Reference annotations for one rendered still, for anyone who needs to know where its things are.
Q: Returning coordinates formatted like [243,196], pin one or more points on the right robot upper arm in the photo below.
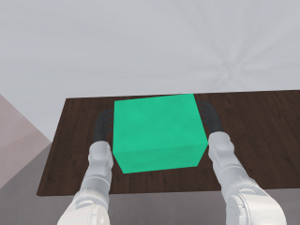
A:
[249,209]

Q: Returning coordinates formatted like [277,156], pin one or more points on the right robot hand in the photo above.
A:
[212,119]

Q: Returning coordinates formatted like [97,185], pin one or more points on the left robot upper arm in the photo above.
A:
[94,214]

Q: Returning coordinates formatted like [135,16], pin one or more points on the table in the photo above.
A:
[263,126]

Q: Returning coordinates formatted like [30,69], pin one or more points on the right robot forearm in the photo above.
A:
[230,173]

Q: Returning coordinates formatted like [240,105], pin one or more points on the left robot forearm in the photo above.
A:
[97,180]

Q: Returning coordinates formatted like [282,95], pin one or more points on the left robot hand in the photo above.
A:
[100,130]

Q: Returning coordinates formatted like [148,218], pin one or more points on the carton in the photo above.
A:
[157,133]

